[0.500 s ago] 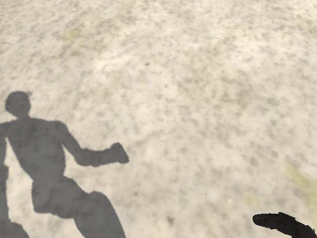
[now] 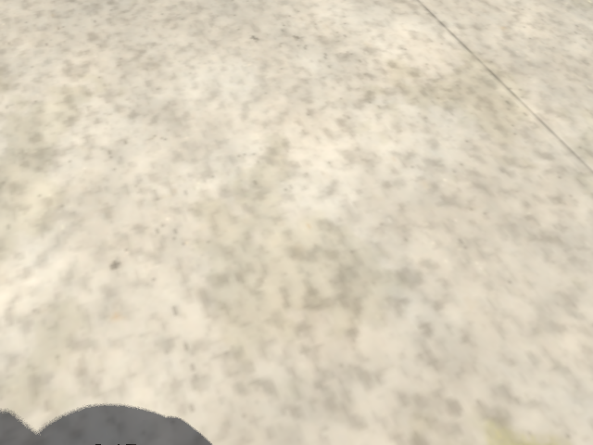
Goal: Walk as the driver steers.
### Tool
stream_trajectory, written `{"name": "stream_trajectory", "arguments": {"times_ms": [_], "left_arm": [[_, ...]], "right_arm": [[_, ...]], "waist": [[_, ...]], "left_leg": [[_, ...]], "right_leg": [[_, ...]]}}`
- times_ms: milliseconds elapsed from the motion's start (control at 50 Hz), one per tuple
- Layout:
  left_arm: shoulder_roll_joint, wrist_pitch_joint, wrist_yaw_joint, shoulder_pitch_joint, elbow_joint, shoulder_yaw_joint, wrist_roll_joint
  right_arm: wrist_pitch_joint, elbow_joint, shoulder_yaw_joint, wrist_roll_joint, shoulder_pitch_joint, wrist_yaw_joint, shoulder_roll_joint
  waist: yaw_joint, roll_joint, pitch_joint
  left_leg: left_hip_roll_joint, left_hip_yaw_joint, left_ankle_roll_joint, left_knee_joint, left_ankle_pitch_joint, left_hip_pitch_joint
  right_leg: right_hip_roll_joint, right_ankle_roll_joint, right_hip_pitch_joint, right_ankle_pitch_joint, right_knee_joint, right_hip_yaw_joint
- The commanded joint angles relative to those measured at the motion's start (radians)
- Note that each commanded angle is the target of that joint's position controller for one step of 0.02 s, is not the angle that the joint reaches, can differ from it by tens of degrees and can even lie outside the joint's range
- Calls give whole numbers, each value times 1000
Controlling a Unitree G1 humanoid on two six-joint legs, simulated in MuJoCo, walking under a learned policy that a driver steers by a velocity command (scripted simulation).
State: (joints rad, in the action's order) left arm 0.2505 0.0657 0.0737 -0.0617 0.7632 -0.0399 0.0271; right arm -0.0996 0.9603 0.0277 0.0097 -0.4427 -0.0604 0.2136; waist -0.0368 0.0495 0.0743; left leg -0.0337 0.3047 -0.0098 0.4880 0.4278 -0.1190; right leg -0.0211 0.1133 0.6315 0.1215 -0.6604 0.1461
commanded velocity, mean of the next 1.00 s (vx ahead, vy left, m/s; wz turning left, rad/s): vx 0.11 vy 0.00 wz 0.37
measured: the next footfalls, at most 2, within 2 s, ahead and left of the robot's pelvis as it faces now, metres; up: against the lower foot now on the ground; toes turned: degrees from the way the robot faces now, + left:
right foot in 0.02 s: +0.23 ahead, -0.02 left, +0.00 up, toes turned -4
left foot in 0.60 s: +0.31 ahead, +0.21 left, +0.00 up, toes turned +5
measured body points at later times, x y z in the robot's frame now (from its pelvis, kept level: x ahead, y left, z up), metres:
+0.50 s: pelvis +0.22 +0.06 +0.01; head +0.25 +0.06 +0.46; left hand +0.39 +0.32 -0.09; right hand +0.33 -0.21 -0.09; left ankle +0.28 +0.20 -0.68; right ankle +0.19 -0.02 -0.72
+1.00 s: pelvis +0.29 +0.12 +0.02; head +0.33 +0.16 +0.47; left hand +0.36 +0.45 -0.08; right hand +0.57 -0.08 -0.04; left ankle +0.27 +0.20 -0.72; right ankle +0.42 -0.01 -0.68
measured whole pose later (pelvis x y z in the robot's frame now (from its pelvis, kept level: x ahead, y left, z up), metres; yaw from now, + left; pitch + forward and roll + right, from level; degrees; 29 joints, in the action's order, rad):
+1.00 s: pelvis +0.29 +0.12 +0.02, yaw +25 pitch +4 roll -3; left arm 0.29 0.01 -0.03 -0.03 0.72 -0.07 0.00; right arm 0.06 0.55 0.09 0.02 -0.19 -0.05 0.33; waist -0.01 0.00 0.02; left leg -0.16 -0.31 0.06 0.51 0.21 0.33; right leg -0.09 -0.08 0.55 -0.28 -0.79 -0.19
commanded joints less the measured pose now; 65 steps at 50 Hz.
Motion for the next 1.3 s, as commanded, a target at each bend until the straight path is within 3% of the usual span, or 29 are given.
{"name": "stream_trajectory", "arguments": {"times_ms": [20, 40, 60, 80, 120, 140, 180, 260, 340, 420, 520, 580, 600, 620, 640, 660, 680, 720, 780, 880, 1020, 1100, 1120, 1140, 1160, 1180, 1200, 1260, 1300], "left_arm": [[225, -18, -28, -517, 85, -97, 5], [213, -16, -45, -443, 75, -75, -41], [229, 11, -40, -350, -8, -57, -108], [238, 6, -35, -272, -79, -78, -88], [194, 0, -41, -84, -142, -66, -13], [167, 0, -44, -44, -160, -53, -14], [111, 4, -52, -67, -137, -31, -25], [81, -5, -84, -154, -55, -11, -49], [144, -35, -98, -131, -59, -33, -57], [140, -68, -115, -127, -68, -41, -51], [156, -81, -126, -73, -98, -55, -27], [151, -74, -126, -60, -96, -60, -4], [137, -62, -120, -85, -106, -59, -21], [67, -46, -107, -53, -167, -36, -79], [104, -28, -92, -13, -166, -37, -65], [127, -24, -87, -3, -160, -42, -35], [123, -28, -94, 2, -145, -43, -32], [124, -45, -107, 18, -144, -47, -39], [99, -52, -106, 12, -133, -42, -30], [110, -51, -111, 41, -120, -46, -26], [129, -21, -94, 80, -119, -60, -22], [153, -6, -75, -5, -91, -72, -24], [158, -6, -75, -16, -89, -75, -27], [200, -15, -78, -6, -109, -79, -42], [250, -29, -80, -29, -102, -87, -67], [222, -26, -82, -50, -108, -86, -61], [175, -26, -88, -31, -120, -70, -49], [93, -43, -88, 18, -115, -19, -29], [166, -69, -87, -6, -119, -46, -13]], "right_arm": [[-1, -178, 54, 26, 302, -18, 225], [-17, -227, 15, -27, 281, 21, 66], [-38, -251, -1, -8, 53, 44, 43], [-48, -280, 11, -6, 87, 55, 137], [-22, -276, 38, -3, 128, 45, 198], [6, -262, 44, -6, 112, 33, 209], [44, -262, 48, -13, 118, 14, 197], [54, -262, 12, -6, 163, 5, 80], [62, -321, 29, 18, 301, 25, 146], [79, -369, 44, 14, 339, 53, 162], [83, -381, 47, 18, 282, 87, 135], [74, -344, 72, 17, 151, 92, 158], [70, -343, 105, 9, 83, 76, 247], [67, -367, 132, -18, 48, 64, 387], [61, -384, 116, -39, 17, 70, 328], [60, -395, 114, -31, 84, 71, 308], [69, -405, 112, -1, 148, 62, 281], [99, -432, 98, 28, 220, 42, 249], [118, -446, 106, 11, 223, 25, 265], [135, -458, 113, 14, 227, 2, 284], [152, -489, 113, 9, 255, 5, 286], [154, -503, 95, 13, 301, 14, 260], [152, -496, 86, 13, 284, 18, 238], [151, -480, 68, -3, 207, 25, 186], [142, -500, 70, 5, 183, 26, 198], [127, -492, 94, -9, 193, 28, 284], [125, -466, 102, -6, 224, 27, 307], [138, -430, 54, -28, 221, 32, 162], [124, -449, 43, -26, 284, 37, 131]], "waist": [[315, -17, -200], [190, 285, -126], [60, 242, -374], [86, 64, -459], [-28, -221, -251], [-49, -224, -207], [-42, -172, -160], [10, -22, -255], [77, 42, -206], [97, 44, -148], [70, 53, -156], [4, 20, -197], [-15, -120, -223], [19, -408, -267], [-45, -308, -413], [-21, -209, -364], [3, -126, -298], [41, -102, -239], [50, -148, -232], [40, -179, -230], [12, -228, -191], [38, -230, -211], [39, -190, -208], [4, -16, -246], [-19, 235, -196], [6, 202, -192], [18, 112, -170], [-6, 39, -135], [23, 112, -88]], "left_leg": [[80, -90, -82, 751, -615, 429], [-75, -159, -70, 1119, 247, 723], [-82, -415, -68, 1287, 260, 858], [-57, -490, -28, 1233, 173, 855], [31, -459, -26, 1060, 48, 861], [69, -445, -42, 998, 18, 794], [122, -405, -67, 843, -23, 676], [126, -370, -72, 513, -255, 600], [118, -359, -65, 394, -297, 685], [143, -359, -59, 414, -151, 831], [114, -285, -21, 289, -94, 736], [23, -220, 42, -4, -321, 470], [110, -418, 111, -59, -673, 271], [372, -839, 304, -25, -1189, 34], [414, -910, 397, -41, -1200, -57], [364, -822, 358, -32, -1105, -30], [296, -740, 299, -34, -997, 28], [227, -690, 242, -67, -840, 168], [177, -694, 217, -81, -797, 208], [149, -778, 181, -72, -635, 226], [114, -906, 178, -43, -554, 262], [79, -907, 150, 23, -559, 296], [44, -885, 126, 55, -432, 346], [-35, -791, 82, 210, -63, 435], [-188, -605, 17, 412, 296, 601], [-120, -567, -36, 626, 264, 670], [-86, -558, -53, 699, 180, 654], [-27, -479, -92, 615, 66, 554], [-25, -356, -97, 380, 64, 518]], "right_leg": [[18, 98, -739, 236, 193, -139], [71, 132, -800, 703, 90, -315], [289, 356, -945, 803, 93, -707], [320, 393, -921, 516, 222, -815], [269, 313, -606, 82, 341, -746], [269, 291, -452, 149, 343, -687], [193, 239, -258, 338, 310, -517], [108, 150, -334, 467, 271, -255], [183, 133, -450, 297, 298, -247], [293, 159, -573, 135, 299, -312], [313, 109, -605, 236, 238, -238], [234, 8, -534, 229, 39, -111], [145, -80, -346, 11, -187, -46], [-42, -169, 33, -734, -502, -60], [-57, -160, 113, -808, -651, -256], [-31, -150, 148, -734, -685, -279], [-12, -153, 165, -649, -644, -271], [6, -167, 104, -555, -540, -273], [-40, -186, 58, -481, -411, -265], [-67, -200, 28, -414, -239, -305], [-82, -184, -92, -407, -41, -331], [-45, -150, -320, -286, 202, -287], [-3, -129, -422, -167, 284, -295], [176, -50, -550, -33, 296, -459], [348, 132, -565, 176, 324, -671], [426, 219, -518, 107, 340, -790], [365, 189, -474, 21, 320, -694], [191, 73, -383, -166, 336, -527], [100, 51, -375, -155, 337, -483]]}}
